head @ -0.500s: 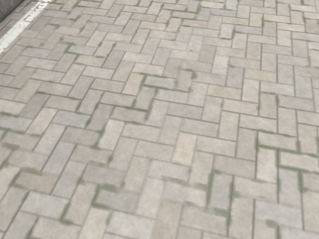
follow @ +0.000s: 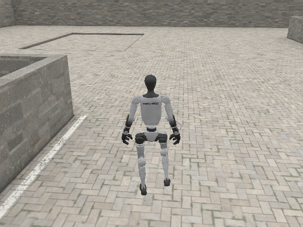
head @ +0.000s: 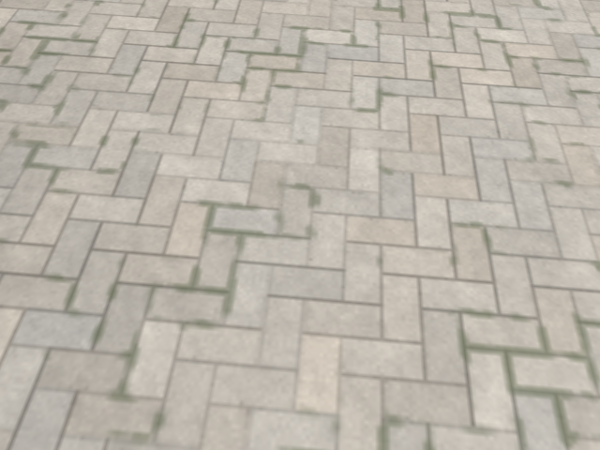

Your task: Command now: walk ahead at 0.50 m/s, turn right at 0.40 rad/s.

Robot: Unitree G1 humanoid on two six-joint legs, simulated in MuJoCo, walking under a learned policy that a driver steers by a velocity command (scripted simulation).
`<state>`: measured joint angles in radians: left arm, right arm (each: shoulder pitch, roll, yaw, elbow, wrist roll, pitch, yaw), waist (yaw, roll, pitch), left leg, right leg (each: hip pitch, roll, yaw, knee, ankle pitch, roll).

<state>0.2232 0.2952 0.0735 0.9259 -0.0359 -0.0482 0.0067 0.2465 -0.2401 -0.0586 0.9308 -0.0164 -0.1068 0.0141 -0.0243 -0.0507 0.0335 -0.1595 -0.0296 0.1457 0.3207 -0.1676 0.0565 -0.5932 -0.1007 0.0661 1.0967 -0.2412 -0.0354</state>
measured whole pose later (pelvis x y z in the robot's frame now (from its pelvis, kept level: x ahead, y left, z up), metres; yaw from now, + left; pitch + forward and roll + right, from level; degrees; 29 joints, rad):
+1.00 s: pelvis +0.58 -0.10 +0.00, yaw -21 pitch +1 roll +1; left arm 0.26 0.29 0.06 0.81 -0.01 -0.06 0.01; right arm 0.20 -0.26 -0.05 0.86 -0.01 -0.10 0.03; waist -0.01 -0.03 0.04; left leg -0.29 -0.05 0.04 0.41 -0.15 0.06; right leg -0.47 -0.02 0.05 1.13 -0.39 -0.01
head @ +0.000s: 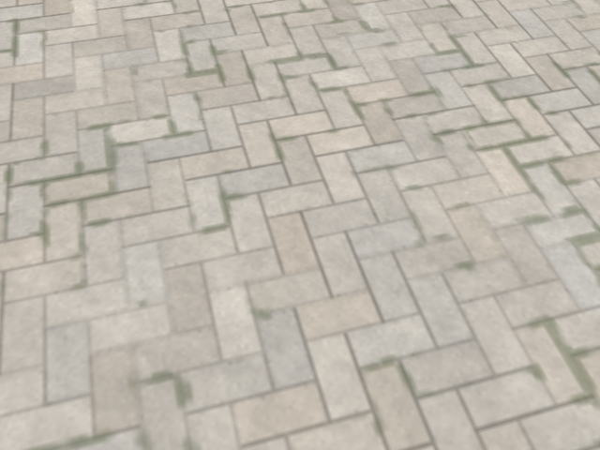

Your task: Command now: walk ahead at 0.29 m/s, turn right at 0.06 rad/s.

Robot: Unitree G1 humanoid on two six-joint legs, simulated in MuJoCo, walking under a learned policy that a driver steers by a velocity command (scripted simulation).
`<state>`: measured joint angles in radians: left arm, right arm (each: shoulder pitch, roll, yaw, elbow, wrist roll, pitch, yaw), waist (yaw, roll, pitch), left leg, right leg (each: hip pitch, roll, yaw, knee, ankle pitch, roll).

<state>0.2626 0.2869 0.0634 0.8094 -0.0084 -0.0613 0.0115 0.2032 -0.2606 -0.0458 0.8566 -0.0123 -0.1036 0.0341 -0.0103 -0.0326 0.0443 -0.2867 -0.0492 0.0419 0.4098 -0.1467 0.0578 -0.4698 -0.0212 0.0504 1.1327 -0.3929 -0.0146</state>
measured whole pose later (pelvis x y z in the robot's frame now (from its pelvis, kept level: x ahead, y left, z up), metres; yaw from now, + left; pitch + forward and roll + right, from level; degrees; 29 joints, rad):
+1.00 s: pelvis +0.11 -0.02 +0.00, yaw +19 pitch +1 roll -1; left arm 0.09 0.29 0.08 0.86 -0.02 0.00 0.03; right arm 0.15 -0.30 -0.06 0.82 0.01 0.03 -0.03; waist -0.02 0.00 0.04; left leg -0.23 -0.07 -0.12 0.46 -0.24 0.04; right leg -0.31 0.00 0.04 0.60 -0.30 0.06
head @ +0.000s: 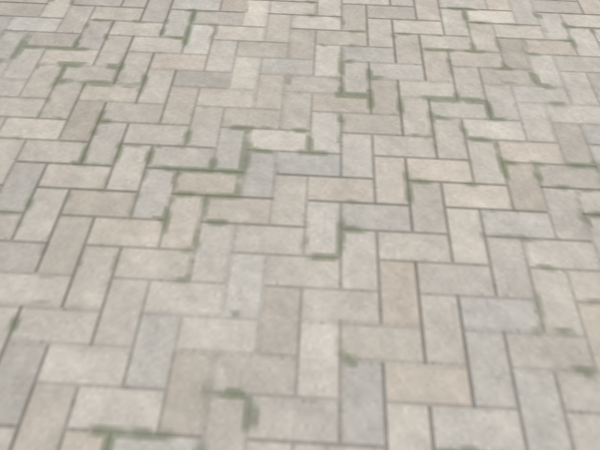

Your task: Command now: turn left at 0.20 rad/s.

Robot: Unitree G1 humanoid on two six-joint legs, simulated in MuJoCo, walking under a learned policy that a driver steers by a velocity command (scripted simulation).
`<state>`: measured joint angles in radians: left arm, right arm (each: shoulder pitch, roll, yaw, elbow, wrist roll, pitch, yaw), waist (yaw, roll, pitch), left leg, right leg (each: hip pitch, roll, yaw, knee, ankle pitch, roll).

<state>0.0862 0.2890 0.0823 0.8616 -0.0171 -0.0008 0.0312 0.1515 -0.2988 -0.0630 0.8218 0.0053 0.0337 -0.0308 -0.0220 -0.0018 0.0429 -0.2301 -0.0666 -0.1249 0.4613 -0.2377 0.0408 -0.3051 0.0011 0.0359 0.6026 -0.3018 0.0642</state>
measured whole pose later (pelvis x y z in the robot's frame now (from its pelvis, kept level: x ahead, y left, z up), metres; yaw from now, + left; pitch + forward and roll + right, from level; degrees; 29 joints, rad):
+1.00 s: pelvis -0.01 +0.00 -0.01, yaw +0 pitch -2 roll +0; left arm 0.19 0.25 0.02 1.11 0.00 0.00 0.04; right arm 0.23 -0.24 -0.02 1.04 0.00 0.00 -0.03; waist 0.01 0.00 0.03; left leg -0.18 -0.02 -0.04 0.52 -0.32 0.01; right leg -0.23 -0.02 0.04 0.54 -0.31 0.02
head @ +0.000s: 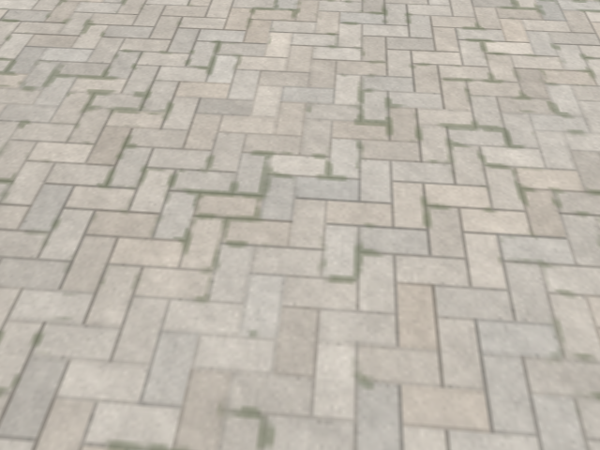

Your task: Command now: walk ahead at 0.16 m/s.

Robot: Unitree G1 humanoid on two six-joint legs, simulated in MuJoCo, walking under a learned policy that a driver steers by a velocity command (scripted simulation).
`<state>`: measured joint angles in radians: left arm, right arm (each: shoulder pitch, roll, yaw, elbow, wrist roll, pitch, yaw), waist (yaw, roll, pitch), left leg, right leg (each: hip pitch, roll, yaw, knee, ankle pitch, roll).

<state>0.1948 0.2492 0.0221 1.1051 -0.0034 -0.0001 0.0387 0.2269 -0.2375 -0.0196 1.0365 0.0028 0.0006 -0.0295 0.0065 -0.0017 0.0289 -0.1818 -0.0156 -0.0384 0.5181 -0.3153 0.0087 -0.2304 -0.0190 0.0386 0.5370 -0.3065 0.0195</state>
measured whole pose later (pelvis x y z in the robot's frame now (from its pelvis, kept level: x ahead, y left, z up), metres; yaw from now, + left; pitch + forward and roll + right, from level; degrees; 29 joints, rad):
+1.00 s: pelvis +0.44 +0.01 +0.01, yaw -3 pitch +1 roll +3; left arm 0.09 0.25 0.05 0.89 0.00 -0.07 0.00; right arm 0.31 -0.24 -0.04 1.01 -0.01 -0.09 0.00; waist -0.06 -0.04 0.03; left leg -0.02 -0.08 0.11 0.23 -0.23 0.05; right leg -0.63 -0.10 0.03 0.64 0.05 -0.01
